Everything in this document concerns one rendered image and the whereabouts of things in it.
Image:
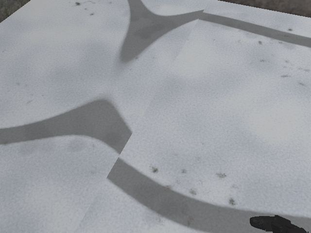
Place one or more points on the robot right hand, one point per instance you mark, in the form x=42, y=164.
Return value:
x=275, y=224

